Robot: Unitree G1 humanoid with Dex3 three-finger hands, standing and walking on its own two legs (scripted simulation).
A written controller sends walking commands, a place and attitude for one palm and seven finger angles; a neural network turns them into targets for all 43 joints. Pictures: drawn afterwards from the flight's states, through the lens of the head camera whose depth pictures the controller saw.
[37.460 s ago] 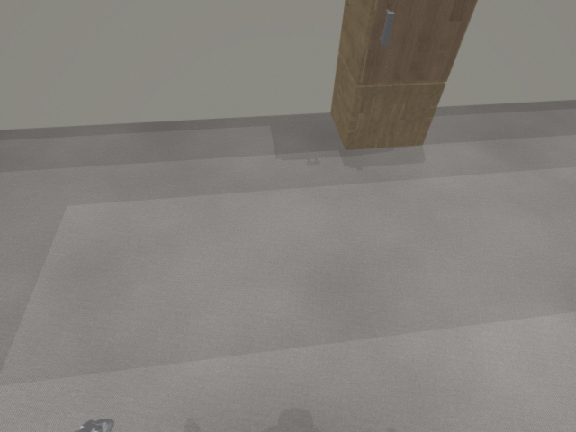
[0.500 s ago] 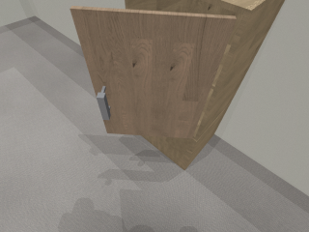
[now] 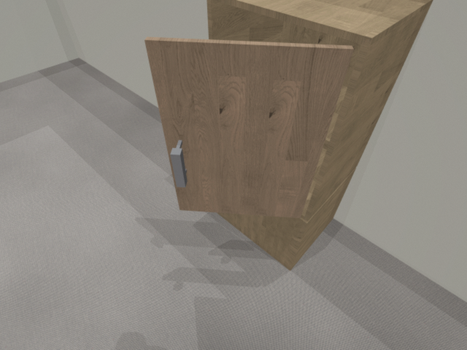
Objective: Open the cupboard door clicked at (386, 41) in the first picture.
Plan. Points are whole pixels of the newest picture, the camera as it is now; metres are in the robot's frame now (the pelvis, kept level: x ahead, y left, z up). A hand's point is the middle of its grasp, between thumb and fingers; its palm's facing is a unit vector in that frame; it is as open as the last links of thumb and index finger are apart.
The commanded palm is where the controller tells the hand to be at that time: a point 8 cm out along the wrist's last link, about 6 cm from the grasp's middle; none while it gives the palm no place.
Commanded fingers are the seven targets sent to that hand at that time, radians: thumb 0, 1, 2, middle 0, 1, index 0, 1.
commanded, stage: come to a stop and stand still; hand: left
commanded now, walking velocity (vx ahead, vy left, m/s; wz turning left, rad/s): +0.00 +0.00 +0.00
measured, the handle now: (180, 163) +0.61 +0.19 -0.08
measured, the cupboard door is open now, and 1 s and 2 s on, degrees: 39 39 39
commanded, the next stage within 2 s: look again from close up in 0.18 s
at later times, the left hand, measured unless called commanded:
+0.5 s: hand out of the picture -0.01 +0.16 -0.18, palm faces +0.02 -0.99 -0.16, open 7.4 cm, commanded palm none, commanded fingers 0.00 0.90 0.90 -0.20 -0.30 -0.20 -0.30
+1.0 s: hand out of the picture +0.01 +0.17 -0.17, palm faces +0.02 -0.98 -0.17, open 7.4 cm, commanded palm none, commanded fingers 0.00 0.90 0.90 -0.20 -0.30 -0.20 -0.30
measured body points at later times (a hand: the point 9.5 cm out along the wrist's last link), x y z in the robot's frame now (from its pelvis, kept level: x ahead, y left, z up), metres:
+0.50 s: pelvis +0.00 +0.00 +0.00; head +0.00 +0.01 +0.45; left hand -0.01 +0.22 -0.16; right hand -0.01 -0.22 -0.15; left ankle +0.02 +0.10 -0.74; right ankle +0.03 -0.12 -0.74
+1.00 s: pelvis +0.02 +0.00 +0.00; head +0.02 +0.01 +0.45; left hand +0.01 +0.22 -0.16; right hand +0.02 -0.22 -0.15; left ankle +0.02 +0.10 -0.74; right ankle +0.03 -0.12 -0.74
